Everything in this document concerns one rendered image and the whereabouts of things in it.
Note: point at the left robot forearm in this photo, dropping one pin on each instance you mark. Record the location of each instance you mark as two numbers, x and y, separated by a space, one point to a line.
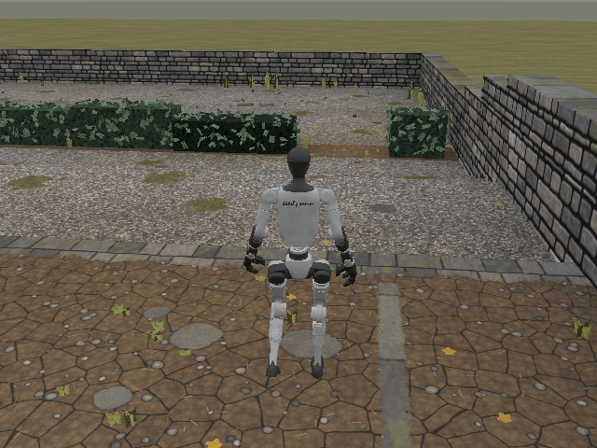
253 246

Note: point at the robot right foot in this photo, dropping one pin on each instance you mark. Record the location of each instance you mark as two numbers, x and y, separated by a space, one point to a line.
317 371

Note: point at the right robot hand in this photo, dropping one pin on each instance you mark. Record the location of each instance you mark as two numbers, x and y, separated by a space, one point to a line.
349 271

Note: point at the left robot upper arm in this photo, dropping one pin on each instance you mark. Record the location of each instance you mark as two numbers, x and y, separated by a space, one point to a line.
269 196

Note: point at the left robot hand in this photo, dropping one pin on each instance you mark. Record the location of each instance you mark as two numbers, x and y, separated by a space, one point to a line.
256 260

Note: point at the right robot upper arm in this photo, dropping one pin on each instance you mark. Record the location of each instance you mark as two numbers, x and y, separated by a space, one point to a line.
332 212

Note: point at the right robot forearm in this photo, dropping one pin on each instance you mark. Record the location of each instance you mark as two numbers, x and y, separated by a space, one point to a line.
344 250

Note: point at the humanoid robot head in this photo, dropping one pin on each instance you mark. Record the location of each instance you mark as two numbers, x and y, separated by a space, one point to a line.
298 160

